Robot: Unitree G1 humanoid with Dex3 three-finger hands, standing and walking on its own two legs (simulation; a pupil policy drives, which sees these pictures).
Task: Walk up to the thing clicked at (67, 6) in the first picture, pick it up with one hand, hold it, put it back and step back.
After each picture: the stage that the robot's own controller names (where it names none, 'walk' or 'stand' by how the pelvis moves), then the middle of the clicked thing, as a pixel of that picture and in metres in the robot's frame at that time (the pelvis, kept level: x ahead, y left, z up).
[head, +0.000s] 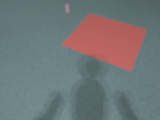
stand; (67, 8) +2.25 +0.20 -0.72
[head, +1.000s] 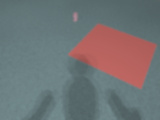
walk; (75, 16) +2.12 +0.08 -0.70
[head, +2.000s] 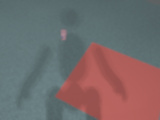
walk; (63, 34) +1.50 +0.15 -0.71
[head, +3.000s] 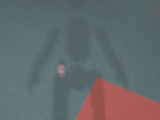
walk; (61, 70) +0.98 +0.16 -0.72
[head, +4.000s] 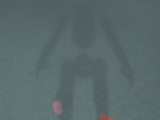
walk; (57, 107) +0.58 +0.20 -0.69
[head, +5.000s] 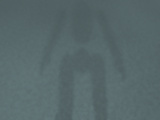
stand; out of the picture +0.38 +0.19 -0.71
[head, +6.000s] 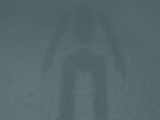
stand; out of the picture +0.37 +0.17 -0.72
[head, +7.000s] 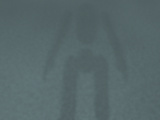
stand; out of the picture +0.37 +0.18 -0.73
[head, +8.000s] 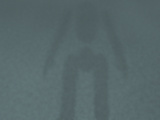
stand; out of the picture +0.36 +0.19 -0.73
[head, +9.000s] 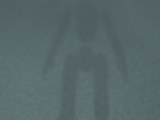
stand; out of the picture +0.36 +0.19 -0.73
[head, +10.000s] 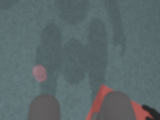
go down; (40, 73) +0.44 +0.18 -0.42
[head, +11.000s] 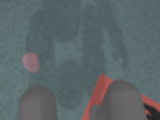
approach; (31, 63) +0.46 +0.18 -0.32
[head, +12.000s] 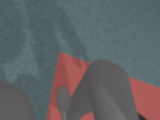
close in; out of the picture +0.46 +0.23 -0.23
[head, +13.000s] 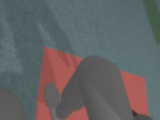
close; out of the picture +0.45 +0.25 -0.23
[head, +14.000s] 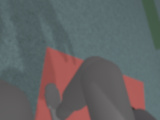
lift; out of the picture +0.43 +0.23 -0.24
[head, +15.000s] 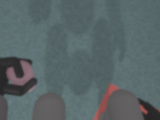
lift; (23, 77) +0.35 +0.20 -0.06
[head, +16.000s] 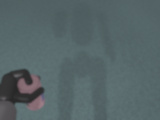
hold; (32, 93) +0.32 +0.18 +0.02
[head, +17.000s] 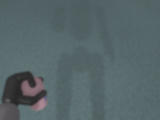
hold; (35, 94) +0.33 +0.17 -0.01
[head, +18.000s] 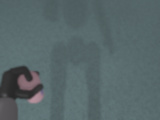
crouch; (32, 87) +0.35 +0.17 -0.05
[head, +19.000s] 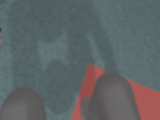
lower; out of the picture +0.51 +0.23 -0.10
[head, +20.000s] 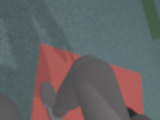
lower; out of the picture +0.46 +0.27 -0.24
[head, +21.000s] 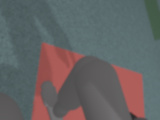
lower; out of the picture +0.46 +0.27 -0.24
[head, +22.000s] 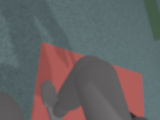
lower; out of the picture +0.47 +0.27 -0.24
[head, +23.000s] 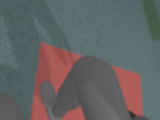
lower; out of the picture +0.47 +0.26 -0.24
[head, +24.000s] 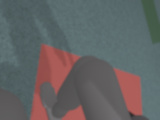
open; out of the picture +0.46 +0.24 -0.25
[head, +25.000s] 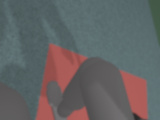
stand; out of the picture +0.46 +0.23 -0.25
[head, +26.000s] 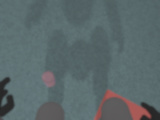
walk; (49, 79) +0.45 +0.16 -0.46
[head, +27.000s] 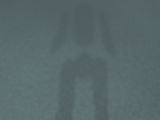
stand; out of the picture +0.39 +0.15 -0.67
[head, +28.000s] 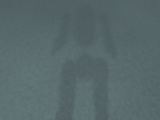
stand; out of the picture +0.40 +0.16 -0.67
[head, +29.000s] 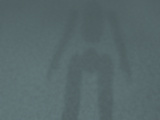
stand; out of the picture +0.40 +0.15 -0.71
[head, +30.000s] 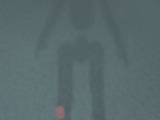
walk; (60, 112) +0.45 +0.12 -0.70
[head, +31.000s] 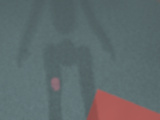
walk; (55, 84) +0.65 +0.18 -0.70
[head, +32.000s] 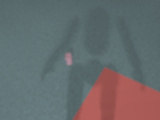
stand; (68, 58) +1.00 +0.18 -0.69
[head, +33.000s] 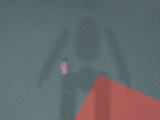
stand; (64, 67) +1.01 +0.18 -0.71
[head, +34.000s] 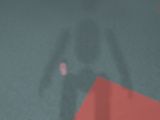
stand; (63, 68) +1.03 +0.18 -0.73
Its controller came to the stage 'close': yes
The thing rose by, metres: 0.71
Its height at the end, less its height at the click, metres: +0.00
